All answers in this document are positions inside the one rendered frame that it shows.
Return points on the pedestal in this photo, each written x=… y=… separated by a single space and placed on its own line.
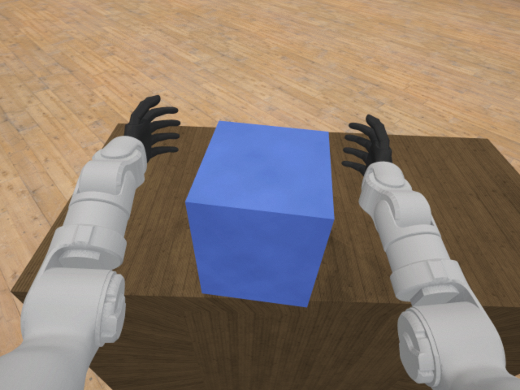
x=175 y=337

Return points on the right robot hand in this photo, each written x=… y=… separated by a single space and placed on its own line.
x=378 y=145

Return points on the left robot hand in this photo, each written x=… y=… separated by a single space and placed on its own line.
x=141 y=127

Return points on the left robot upper arm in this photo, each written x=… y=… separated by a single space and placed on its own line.
x=72 y=312

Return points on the carton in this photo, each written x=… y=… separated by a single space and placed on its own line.
x=260 y=212

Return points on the left robot forearm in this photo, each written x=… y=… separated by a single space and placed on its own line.
x=92 y=235

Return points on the right robot forearm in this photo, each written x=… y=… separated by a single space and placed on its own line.
x=422 y=271

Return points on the right robot upper arm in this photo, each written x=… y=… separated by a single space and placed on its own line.
x=452 y=346

